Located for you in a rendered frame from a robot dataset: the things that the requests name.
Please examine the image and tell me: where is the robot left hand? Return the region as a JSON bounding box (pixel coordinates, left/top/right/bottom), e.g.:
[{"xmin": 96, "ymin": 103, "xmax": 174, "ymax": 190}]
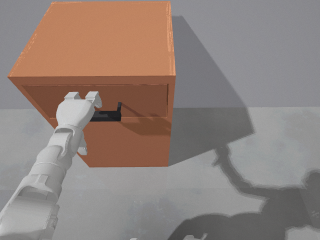
[{"xmin": 56, "ymin": 91, "xmax": 102, "ymax": 156}]

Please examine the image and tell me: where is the handle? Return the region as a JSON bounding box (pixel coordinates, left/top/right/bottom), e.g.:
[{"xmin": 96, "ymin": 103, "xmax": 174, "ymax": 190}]
[{"xmin": 90, "ymin": 102, "xmax": 122, "ymax": 122}]

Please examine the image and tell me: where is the drawer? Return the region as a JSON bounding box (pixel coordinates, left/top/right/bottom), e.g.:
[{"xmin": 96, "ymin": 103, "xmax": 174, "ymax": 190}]
[{"xmin": 23, "ymin": 84, "xmax": 167, "ymax": 118}]

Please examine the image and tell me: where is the cabinet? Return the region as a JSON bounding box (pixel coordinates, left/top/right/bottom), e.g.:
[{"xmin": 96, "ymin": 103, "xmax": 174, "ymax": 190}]
[{"xmin": 7, "ymin": 1, "xmax": 176, "ymax": 168}]

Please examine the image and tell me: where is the robot left upper arm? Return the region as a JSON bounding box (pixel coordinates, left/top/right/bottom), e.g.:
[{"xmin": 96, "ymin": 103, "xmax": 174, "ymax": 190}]
[{"xmin": 0, "ymin": 196, "xmax": 60, "ymax": 240}]

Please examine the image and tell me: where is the robot left forearm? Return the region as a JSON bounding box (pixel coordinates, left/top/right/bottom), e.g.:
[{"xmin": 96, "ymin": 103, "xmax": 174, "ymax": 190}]
[{"xmin": 0, "ymin": 124, "xmax": 83, "ymax": 225}]

